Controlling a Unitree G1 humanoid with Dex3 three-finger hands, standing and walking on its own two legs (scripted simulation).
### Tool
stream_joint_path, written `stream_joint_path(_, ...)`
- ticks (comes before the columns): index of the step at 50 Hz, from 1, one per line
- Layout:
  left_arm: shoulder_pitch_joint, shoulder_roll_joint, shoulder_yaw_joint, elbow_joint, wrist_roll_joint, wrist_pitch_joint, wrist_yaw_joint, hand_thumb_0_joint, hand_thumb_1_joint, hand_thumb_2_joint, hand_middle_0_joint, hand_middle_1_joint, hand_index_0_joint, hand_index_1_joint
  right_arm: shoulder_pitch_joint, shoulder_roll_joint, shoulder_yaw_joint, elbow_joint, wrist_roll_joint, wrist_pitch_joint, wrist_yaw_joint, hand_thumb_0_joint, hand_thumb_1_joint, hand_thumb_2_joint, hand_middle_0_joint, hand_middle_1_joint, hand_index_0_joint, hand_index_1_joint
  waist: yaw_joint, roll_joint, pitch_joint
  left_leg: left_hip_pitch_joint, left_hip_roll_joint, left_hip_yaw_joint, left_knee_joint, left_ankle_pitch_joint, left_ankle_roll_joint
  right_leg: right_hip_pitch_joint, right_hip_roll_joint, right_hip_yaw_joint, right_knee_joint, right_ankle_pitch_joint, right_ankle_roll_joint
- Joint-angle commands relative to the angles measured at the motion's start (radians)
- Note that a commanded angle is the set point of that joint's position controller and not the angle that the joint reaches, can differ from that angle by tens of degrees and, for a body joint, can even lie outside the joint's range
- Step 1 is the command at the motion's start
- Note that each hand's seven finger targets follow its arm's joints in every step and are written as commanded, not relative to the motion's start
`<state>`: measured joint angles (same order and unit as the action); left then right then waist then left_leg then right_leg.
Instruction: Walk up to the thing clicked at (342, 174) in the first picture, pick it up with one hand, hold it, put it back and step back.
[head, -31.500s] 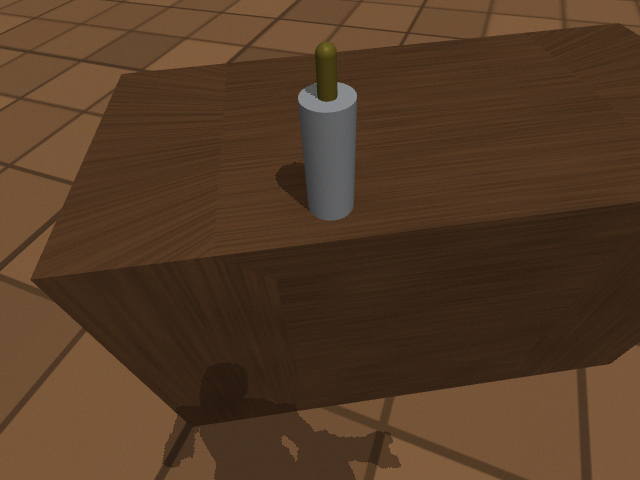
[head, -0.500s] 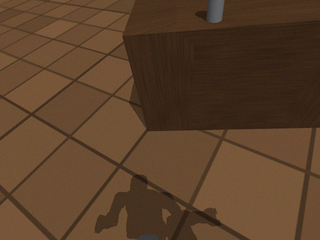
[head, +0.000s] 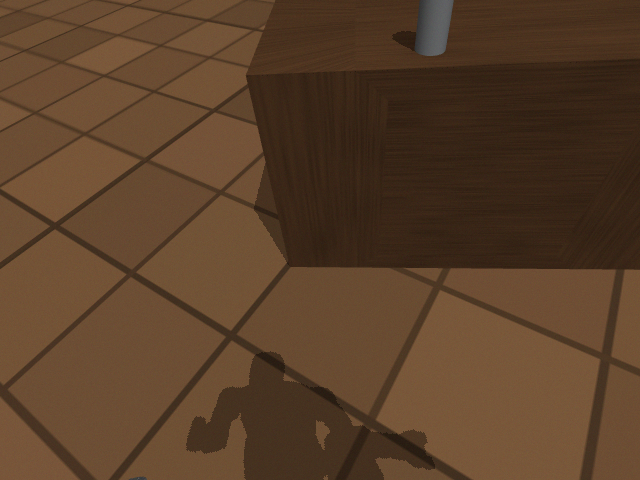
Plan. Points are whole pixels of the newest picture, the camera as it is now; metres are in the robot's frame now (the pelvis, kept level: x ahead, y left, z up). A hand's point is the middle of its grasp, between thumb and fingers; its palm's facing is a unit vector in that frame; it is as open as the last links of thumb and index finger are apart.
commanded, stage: step back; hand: right
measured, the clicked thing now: out of the picture +1.04 -0.22 +0.17
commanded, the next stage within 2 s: stand in 0.40 s
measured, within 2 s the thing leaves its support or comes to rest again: neither
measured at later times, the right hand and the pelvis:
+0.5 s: hand out of the picture +0.15 -0.21 -0.14, palm faces -0.06 +0.94 -0.34, open 7.4 cm; pelvis +0.03 +0.03 +0.00, yaw +1 degrees
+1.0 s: hand out of the picture +0.11 -0.22 -0.14, palm faces -0.03 +0.94 -0.33, open 7.4 cm; pelvis +0.03 +0.03 +0.02, yaw +1 degrees
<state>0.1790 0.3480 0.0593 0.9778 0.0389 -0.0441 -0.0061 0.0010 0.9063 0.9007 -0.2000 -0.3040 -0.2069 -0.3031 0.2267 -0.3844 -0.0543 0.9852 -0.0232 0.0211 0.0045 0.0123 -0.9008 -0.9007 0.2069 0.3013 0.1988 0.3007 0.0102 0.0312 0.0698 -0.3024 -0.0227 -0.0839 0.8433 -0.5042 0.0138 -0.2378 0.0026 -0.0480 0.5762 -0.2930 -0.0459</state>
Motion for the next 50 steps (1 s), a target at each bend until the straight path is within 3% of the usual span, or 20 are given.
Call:
stream_joint_path(1, -0.049, 0.266, 0.058, -0.074, -0.011, -0.036, 0.025, 0.000, 0.900, 0.900, -0.200, -0.300, -0.200, -0.300, 0.006, -0.169, -0.031, -0.046, 0.008, -0.036, -0.009, 0.000, -0.900, -0.900, 0.200, 0.300, 0.200, 0.300, 0.004, -0.117, -0.004, -0.139, 0.045, -0.056, 0.041, 0.038, -0.004, 0.063, -0.265, 0.283, -0.266, 0.156, -0.129)
stream_joint_path(6, -0.045, 0.270, 0.055, -0.065, -0.018, -0.023, 0.023, 0.000, 0.900, 0.900, -0.200, -0.300, -0.200, -0.300, -0.013, -0.142, -0.022, -0.040, 0.001, -0.039, -0.011, 0.000, -0.900, -0.900, 0.200, 0.300, 0.200, 0.300, 0.014, -0.198, -0.055, -0.018, 0.040, 0.089, -0.167, 0.108, -0.019, 0.074, -0.231, 0.154, -0.143, 0.532, -0.104)
stream_joint_path(8, -0.062, 0.267, 0.050, -0.070, -0.024, -0.008, 0.026, 0.000, 0.900, 0.900, -0.200, -0.300, -0.200, -0.300, -0.009, -0.138, -0.026, -0.030, -0.001, -0.043, -0.016, 0.000, -0.900, -0.900, 0.200, 0.300, 0.200, 0.300, -0.002, -0.212, -0.092, 0.044, 0.027, 0.132, -0.286, 0.212, -0.011, 0.079, -0.221, 0.124, -0.062, 0.626, -0.091)
stream_joint_path(10, -0.074, 0.251, 0.045, -0.081, -0.033, 0.006, 0.025, 0.000, 0.900, 0.900, -0.200, -0.300, -0.200, -0.300, 0.020, -0.158, -0.036, -0.006, -0.002, -0.049, -0.021, 0.000, -0.900, -0.900, 0.200, 0.300, 0.200, 0.300, -0.022, -0.141, -0.137, 0.147, 0.042, 0.098, -0.403, 0.481, 0.010, 0.061, -0.176, 0.097, 0.039, 0.547, -0.033)
stream_joint_path(11, -0.073, 0.226, 0.036, -0.088, -0.038, 0.012, 0.025, 0.000, 0.900, 0.900, -0.200, -0.300, -0.200, -0.300, 0.008, -0.196, -0.045, -0.008, -0.007, -0.051, -0.026, 0.000, -0.900, -0.900, 0.200, 0.300, 0.200, 0.300, -0.015, -0.053, -0.166, 0.190, 0.135, -0.013, -0.381, 0.660, 0.041, 0.006, -0.130, 0.078, 0.085, 0.423, -0.001)
stream_joint_path(12, -0.064, 0.197, 0.028, -0.090, -0.046, 0.020, 0.025, 0.000, 0.900, 0.900, -0.200, -0.300, -0.200, -0.300, -0.035, -0.233, -0.048, -0.024, -0.008, -0.054, -0.029, 0.000, -0.900, -0.900, 0.200, 0.300, 0.200, 0.300, 0.002, 0.028, -0.178, 0.174, 0.241, -0.135, -0.421, 0.662, 0.105, -0.021, -0.062, 0.055, 0.128, 0.214, 0.027)
stream_joint_path(13, -0.037, 0.205, 0.028, -0.059, -0.053, 0.032, 0.026, 0.000, 0.900, 0.900, -0.200, -0.300, -0.200, -0.300, -0.111, -0.258, -0.042, -0.039, 0.005, -0.054, -0.026, 0.000, -0.900, -0.900, 0.200, 0.300, 0.200, 0.300, 0.029, 0.054, -0.165, 0.075, 0.302, -0.174, -0.420, 0.575, 0.188, 0.039, -0.025, 0.034, 0.123, -0.005, 0.030)
stream_joint_path(14, -0.038, 0.209, 0.025, -0.039, -0.044, 0.032, 0.028, 0.000, 0.900, 0.900, -0.200, -0.300, -0.200, -0.300, -0.149, -0.256, -0.040, -0.041, 0.005, -0.050, -0.024, 0.000, -0.900, -0.900, 0.200, 0.300, 0.200, 0.300, 0.029, 0.079, -0.140, 0.021, 0.308, -0.172, -0.419, 0.557, 0.190, 0.085, -0.033, 0.037, 0.070, -0.081, 0.022)
stream_joint_path(15, -0.039, 0.208, 0.023, -0.025, -0.039, 0.029, 0.027, 0.000, 0.900, 0.900, -0.200, -0.300, -0.200, -0.300, -0.170, -0.239, -0.033, -0.032, 0.003, -0.045, -0.022, 0.000, -0.900, -0.900, 0.200, 0.300, 0.200, 0.300, 0.038, 0.084, -0.124, -0.015, 0.277, -0.128, -0.416, 0.523, 0.152, 0.119, -0.041, 0.049, 0.007, -0.052, 0.017)
stream_joint_path(17, -0.021, 0.236, 0.029, -0.007, -0.032, 0.018, 0.025, 0.000, 0.900, 0.900, -0.200, -0.300, -0.200, -0.300, -0.198, -0.201, -0.020, -0.034, 0.007, -0.042, -0.022, 0.000, -0.900, -0.900, 0.200, 0.300, 0.200, 0.300, 0.037, 0.067, -0.126, 0.009, 0.190, -0.036, -0.373, 0.482, 0.073, 0.118, -0.089, 0.088, -0.064, 0.142, 0.004)
stream_joint_path(19, -0.057, 0.263, 0.032, -0.004, -0.034, 0.011, 0.022, 0.000, 0.900, 0.900, -0.200, -0.300, -0.200, -0.300, -0.176, -0.176, -0.012, -0.016, 0.011, -0.041, -0.021, 0.000, -0.900, -0.900, 0.200, 0.300, 0.200, 0.300, 0.008, 0.030, -0.121, 0.036, 0.142, -0.004, -0.356, 0.450, 0.036, 0.094, -0.131, 0.152, -0.102, 0.218, -0.009)
stream_joint_path(20, -0.065, 0.216, 0.003, 0.026, -0.035, 0.011, 0.014, 0.000, 0.900, 0.900, -0.200, -0.300, -0.200, -0.300, -0.143, -0.175, -0.002, 0.004, 0.016, -0.050, -0.012, 0.000, -0.900, -0.900, 0.200, 0.300, 0.200, 0.300, -0.011, 0.040, -0.126, 0.117, 0.148, -0.029, -0.416, 0.439, 0.028, 0.066, -0.128, 0.144, -0.132, 0.194, 0.005)
stream_joint_path(21, -0.081, 0.205, -0.003, 0.026, -0.034, 0.011, 0.012, 0.000, 0.900, 0.900, -0.200, -0.300, -0.200, -0.300, -0.156, -0.187, -0.003, 0.014, 0.014, -0.055, -0.010, 0.000, -0.900, -0.900, 0.200, 0.300, 0.200, 0.300, -0.010, 0.045, -0.122, 0.137, 0.169, -0.046, -0.437, 0.467, 0.032, 0.064, -0.107, 0.122, -0.139, 0.193, 0.016)
stream_joint_path(24, -0.095, 0.214, -0.011, 0.049, -0.038, 0.005, 0.013, 0.000, 0.900, 0.900, -0.200, -0.300, -0.200, -0.300, -0.187, -0.181, -0.002, 0.025, 0.014, -0.062, -0.008, 0.000, -0.900, -0.900, 0.200, 0.300, 0.200, 0.300, -0.008, 0.009, -0.146, 0.198, 0.171, -0.030, -0.424, 0.602, 0.031, 0.102, -0.116, 0.112, -0.177, 0.292, 0.024)
stream_joint_path(27, -0.112, 0.222, -0.014, 0.069, -0.037, 0.000, 0.013, 0.000, 0.900, 0.900, -0.200, -0.300, -0.200, -0.300, -0.170, -0.178, 0.005, 0.044, 0.017, -0.062, -0.007, 0.000, -0.900, -0.900, 0.200, 0.300, 0.200, 0.300, -0.019, -0.021, -0.139, 0.200, 0.170, -0.019, -0.455, 0.613, 0.025, 0.136, -0.122, 0.111, -0.206, 0.316, 0.031)
stream_joint_path(29, -0.112, 0.215, -0.018, 0.081, -0.036, 0.004, 0.011, 0.000, 0.900, 0.900, -0.200, -0.300, -0.200, -0.300, -0.188, -0.178, 0.006, 0.052, 0.018, -0.062, -0.005, 0.000, -0.900, -0.900, 0.200, 0.300, 0.200, 0.300, -0.015, -0.011, -0.106, 0.196, 0.168, -0.019, -0.495, 0.533, 0.020, 0.114, -0.116, 0.111, -0.237, 0.233, 0.035)
stream_joint_path(34, -0.120, 0.214, -0.021, 0.101, -0.033, 0.000, 0.008, 0.000, 0.900, 0.900, -0.200, -0.300, -0.200, -0.300, -0.217, -0.176, 0.006, 0.064, 0.018, -0.059, -0.001, 0.000, -0.900, -0.900, 0.200, 0.300, 0.200, 0.300, -0.010, -0.018, -0.080, 0.184, 0.156, -0.009, -0.535, 0.428, 0.009, 0.115, -0.127, 0.117, -0.297, 0.172, 0.039)
stream_joint_path(39, -0.126, 0.219, -0.019, 0.110, -0.031, -0.001, 0.009, 0.000, 0.900, 0.900, -0.200, -0.300, -0.200, -0.300, -0.222, -0.175, 0.006, 0.075, 0.015, -0.062, -0.001, 0.000, -0.900, -0.900, 0.200, 0.300, 0.200, 0.300, -0.004, -0.022, -0.100, 0.181, 0.157, -0.007, -0.557, 0.439, 0.003, 0.147, -0.134, 0.112, -0.303, 0.173, 0.037)
stream_joint_path(42, -0.118, 0.215, -0.020, 0.113, -0.031, -0.002, 0.008, 0.000, 0.900, 0.900, -0.200, -0.300, -0.200, -0.300, -0.220, -0.173, 0.009, 0.078, 0.017, -0.066, -0.002, 0.000, -0.900, -0.900, 0.200, 0.300, 0.200, 0.300, -0.002, -0.025, -0.122, 0.219, 0.163, -0.002, -0.547, 0.517, 0.003, 0.148, -0.140, 0.113, -0.301, 0.235, 0.037)
stream_joint_path(50, -0.124, 0.221, -0.019, 0.116, -0.028, 0.004, 0.009, 0.000, 0.900, 0.900, -0.200, -0.300, -0.200, -0.300, -0.195, -0.181, 0.011, 0.098, 0.014, -0.060, -0.002, 0.000, -0.900, -0.900, 0.200, 0.300, 0.200, 0.300, -0.009, -0.036, -0.089, 0.180, 0.157, -0.006, -0.579, 0.393, -0.002, 0.128, -0.135, 0.113, -0.322, 0.136, 0.037)
